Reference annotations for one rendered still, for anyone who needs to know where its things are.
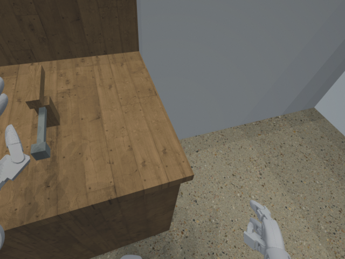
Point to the left robot hand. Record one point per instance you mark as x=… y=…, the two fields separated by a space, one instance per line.
x=11 y=165

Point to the tap lever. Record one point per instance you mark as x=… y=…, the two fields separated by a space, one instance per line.
x=41 y=150

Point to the right robot hand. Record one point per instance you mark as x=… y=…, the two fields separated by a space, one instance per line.
x=268 y=232

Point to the right robot forearm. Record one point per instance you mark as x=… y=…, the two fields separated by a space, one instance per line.
x=276 y=253

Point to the counter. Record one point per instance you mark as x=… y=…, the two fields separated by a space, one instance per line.
x=116 y=163

